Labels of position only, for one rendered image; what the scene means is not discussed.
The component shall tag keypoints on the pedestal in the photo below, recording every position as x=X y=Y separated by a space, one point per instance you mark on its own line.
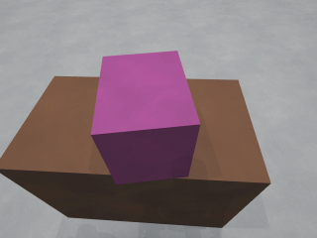
x=54 y=157

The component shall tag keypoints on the carton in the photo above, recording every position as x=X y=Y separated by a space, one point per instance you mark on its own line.
x=145 y=125

